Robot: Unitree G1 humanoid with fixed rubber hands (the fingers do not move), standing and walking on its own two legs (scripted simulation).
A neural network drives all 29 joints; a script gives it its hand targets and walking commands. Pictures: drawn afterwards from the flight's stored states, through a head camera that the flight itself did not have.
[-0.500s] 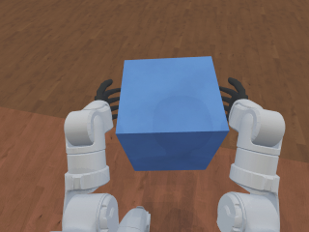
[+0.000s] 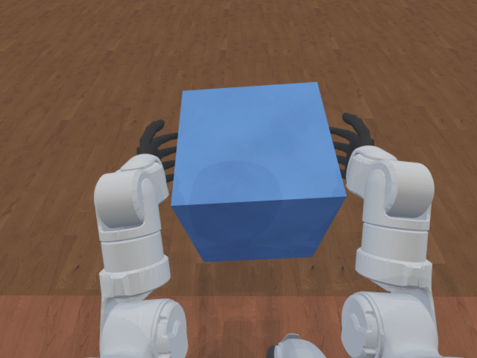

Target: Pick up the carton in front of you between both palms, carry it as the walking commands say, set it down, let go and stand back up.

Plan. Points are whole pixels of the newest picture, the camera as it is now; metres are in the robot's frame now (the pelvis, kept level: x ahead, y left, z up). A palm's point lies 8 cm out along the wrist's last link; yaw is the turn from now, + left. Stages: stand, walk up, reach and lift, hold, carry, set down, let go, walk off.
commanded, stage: carry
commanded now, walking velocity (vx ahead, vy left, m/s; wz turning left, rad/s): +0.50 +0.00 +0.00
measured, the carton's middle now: (254, 182) +0.39 -0.03 +0.09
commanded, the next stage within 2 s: none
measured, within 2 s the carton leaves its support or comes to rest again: neither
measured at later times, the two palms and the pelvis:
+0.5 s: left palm (153, 49) +0.67 +0.16 +0.20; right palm (297, 46) +0.66 -0.14 +0.20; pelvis +0.31 +0.02 +0.04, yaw +1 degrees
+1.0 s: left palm out of the picture +0.94 +0.16 +0.23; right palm out of the picture +0.98 -0.14 +0.23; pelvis +0.61 -0.02 +0.08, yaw +2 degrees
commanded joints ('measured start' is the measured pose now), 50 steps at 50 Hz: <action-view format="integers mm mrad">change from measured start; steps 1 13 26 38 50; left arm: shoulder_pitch -631 -898 -680 -636 -830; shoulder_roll -734 -956 -839 -723 -948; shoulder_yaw -587 -750 -568 -588 -676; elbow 67 -109 66 2 -2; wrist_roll -265 -529 -310 -253 -448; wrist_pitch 2 -44 -4 -6 -25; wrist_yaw -53 -120 -84 -46 -117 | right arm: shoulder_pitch -639 -621 -702 -674 -621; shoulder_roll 862 861 963 884 953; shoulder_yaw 610 523 642 643 537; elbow -21 -65 -75 -79 39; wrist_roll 332 145 317 363 191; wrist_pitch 17 -14 4 5 5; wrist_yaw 166 112 161 168 128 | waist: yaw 142 152 -4 35 121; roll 56 -115 -35 124 -146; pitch -467 -431 -462 -384 -410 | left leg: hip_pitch -26 -684 364 124 -604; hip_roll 135 32 286 184 19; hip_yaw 12 -80 -568 -130 -79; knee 258 644 6 -50 593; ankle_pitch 872 98 544 546 175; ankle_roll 91 33 272 142 -2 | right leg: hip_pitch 615 783 -190 266 792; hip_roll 125 -241 2 55 -246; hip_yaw -138 361 155 -51 348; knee -179 -410 637 -191 -428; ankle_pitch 55 179 -130 149 425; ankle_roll -42 -184 21 18 -140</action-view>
